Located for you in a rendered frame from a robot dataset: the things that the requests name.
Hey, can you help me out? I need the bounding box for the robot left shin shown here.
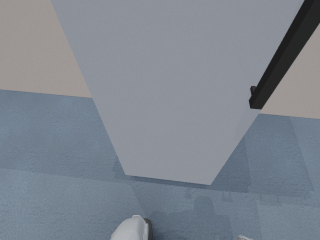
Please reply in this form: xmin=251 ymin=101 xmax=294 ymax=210
xmin=132 ymin=215 xmax=145 ymax=221

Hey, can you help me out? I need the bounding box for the robot left thigh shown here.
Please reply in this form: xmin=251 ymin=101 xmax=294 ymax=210
xmin=110 ymin=218 xmax=149 ymax=240

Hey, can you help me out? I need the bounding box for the handle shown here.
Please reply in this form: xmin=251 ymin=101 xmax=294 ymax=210
xmin=249 ymin=0 xmax=320 ymax=110

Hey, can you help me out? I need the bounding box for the fridge door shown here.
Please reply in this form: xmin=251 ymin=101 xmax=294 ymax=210
xmin=50 ymin=0 xmax=316 ymax=185

